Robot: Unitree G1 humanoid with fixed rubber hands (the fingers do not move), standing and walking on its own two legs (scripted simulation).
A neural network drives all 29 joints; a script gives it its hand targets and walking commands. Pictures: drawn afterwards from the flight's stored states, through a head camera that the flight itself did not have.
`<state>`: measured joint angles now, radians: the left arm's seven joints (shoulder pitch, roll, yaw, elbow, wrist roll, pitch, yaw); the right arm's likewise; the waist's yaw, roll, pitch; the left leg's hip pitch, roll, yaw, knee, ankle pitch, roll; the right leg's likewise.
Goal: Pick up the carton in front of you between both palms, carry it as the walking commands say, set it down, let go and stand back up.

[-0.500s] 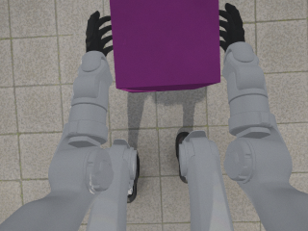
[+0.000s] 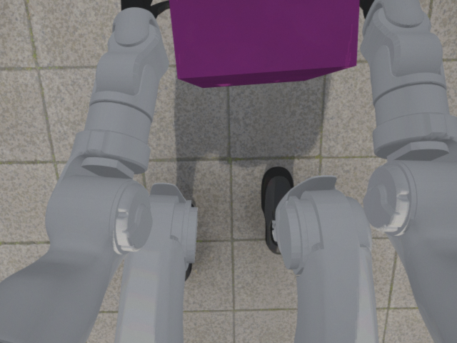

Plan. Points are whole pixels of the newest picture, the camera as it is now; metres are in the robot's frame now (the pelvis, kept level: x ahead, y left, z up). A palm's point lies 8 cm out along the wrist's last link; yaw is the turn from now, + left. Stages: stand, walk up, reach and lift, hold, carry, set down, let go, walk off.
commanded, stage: set down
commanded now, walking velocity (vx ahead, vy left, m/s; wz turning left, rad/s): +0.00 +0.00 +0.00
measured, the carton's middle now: (255, 10) +0.55 -0.10 -0.25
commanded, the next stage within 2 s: none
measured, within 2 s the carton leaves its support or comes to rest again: rests again in 0.22 s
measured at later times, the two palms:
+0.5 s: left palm (142, 20) +0.54 +0.06 -0.18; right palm (377, 8) +0.52 -0.25 -0.18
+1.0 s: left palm (140, 22) +0.54 +0.07 -0.19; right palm (376, 12) +0.52 -0.25 -0.19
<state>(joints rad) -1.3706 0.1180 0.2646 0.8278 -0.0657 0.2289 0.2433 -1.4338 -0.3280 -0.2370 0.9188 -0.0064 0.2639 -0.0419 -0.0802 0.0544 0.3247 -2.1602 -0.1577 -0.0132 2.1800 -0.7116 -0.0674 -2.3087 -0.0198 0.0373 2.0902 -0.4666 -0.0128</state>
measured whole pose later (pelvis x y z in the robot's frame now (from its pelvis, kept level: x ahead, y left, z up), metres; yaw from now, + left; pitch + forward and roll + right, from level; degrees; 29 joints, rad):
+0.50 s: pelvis -0.02 +0.00 -0.02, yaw +0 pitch +34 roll +2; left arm -1.48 0.13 0.29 0.97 -0.01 0.21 0.16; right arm -1.51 -0.39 -0.29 1.08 -0.03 0.22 0.05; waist -0.08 0.06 0.43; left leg -2.16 -0.19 -0.02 2.23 -0.67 -0.07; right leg -2.29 -0.04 0.04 2.13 -0.44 -0.01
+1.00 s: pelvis -0.02 +0.01 -0.02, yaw +0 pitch +30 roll +2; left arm -1.51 0.15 0.31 0.98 0.06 0.17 0.08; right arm -1.56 -0.42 -0.40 1.15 -0.10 0.16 0.13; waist -0.08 0.05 0.52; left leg -2.12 -0.18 -0.01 2.26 -0.68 -0.06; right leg -2.24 -0.04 0.04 2.16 -0.45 0.00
